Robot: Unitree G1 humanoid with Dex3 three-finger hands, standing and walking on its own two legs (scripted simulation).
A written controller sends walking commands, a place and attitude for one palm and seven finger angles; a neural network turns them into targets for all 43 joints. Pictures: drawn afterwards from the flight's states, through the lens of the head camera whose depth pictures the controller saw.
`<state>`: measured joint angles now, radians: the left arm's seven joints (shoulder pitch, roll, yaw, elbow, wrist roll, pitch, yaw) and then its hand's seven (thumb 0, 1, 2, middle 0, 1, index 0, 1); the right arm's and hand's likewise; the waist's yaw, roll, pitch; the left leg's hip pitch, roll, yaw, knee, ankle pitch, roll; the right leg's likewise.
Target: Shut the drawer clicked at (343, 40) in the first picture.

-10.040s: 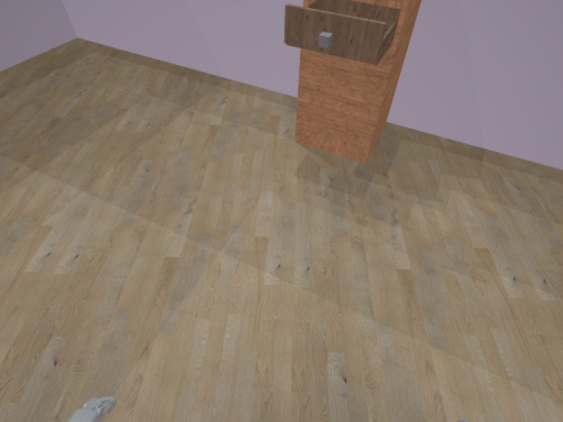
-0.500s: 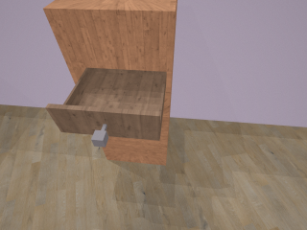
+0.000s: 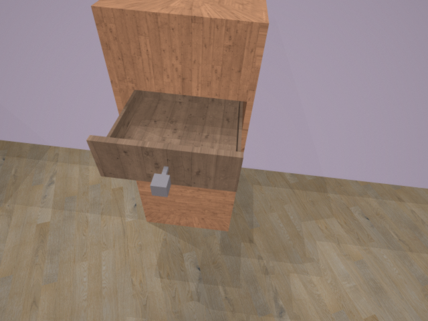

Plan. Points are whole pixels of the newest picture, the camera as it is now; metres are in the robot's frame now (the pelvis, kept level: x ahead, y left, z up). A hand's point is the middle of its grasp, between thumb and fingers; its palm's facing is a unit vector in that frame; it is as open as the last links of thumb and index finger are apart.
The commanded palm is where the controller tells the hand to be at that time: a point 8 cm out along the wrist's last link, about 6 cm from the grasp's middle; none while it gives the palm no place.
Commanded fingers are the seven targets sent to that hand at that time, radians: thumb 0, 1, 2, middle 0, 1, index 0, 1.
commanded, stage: shuffle to correct the standing spot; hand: left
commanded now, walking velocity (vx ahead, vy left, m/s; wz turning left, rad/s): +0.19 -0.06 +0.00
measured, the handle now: (162, 179) +0.45 +0.16 -0.04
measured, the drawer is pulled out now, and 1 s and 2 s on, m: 0.24 0.24 0.24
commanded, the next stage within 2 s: come to a stop and stand still in 0.86 s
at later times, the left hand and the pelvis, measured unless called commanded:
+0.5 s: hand out of the picture -0.08 +0.15 -0.17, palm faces +0.09 -0.99 -0.13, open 7.4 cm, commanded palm none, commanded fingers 0.00 0.90 0.90 -0.20 -0.30 -0.20 -0.30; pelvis +0.02 +0.02 +0.00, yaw -1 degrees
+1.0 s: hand (131, 302) +0.20 +0.19 -0.17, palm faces -0.04 -0.97 -0.23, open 7.3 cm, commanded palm none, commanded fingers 0.00 0.90 0.90 -0.20 -0.30 -0.20 -0.30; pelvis +0.11 +0.00 -0.01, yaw -2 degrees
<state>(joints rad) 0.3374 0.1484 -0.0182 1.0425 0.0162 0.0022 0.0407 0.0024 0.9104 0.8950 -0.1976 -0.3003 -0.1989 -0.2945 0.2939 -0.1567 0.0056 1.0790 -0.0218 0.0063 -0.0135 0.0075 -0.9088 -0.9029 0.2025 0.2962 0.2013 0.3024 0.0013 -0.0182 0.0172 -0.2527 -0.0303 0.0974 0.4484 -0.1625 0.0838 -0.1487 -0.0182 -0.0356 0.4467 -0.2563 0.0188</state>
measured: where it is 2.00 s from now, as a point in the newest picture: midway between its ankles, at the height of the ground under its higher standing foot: outside the picture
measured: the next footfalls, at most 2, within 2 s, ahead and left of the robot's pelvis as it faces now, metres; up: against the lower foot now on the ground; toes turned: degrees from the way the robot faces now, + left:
left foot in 0.60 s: +0.10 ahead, +0.14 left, +0.00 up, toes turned +7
right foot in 1.00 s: +0.20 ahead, -0.14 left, +0.00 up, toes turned -7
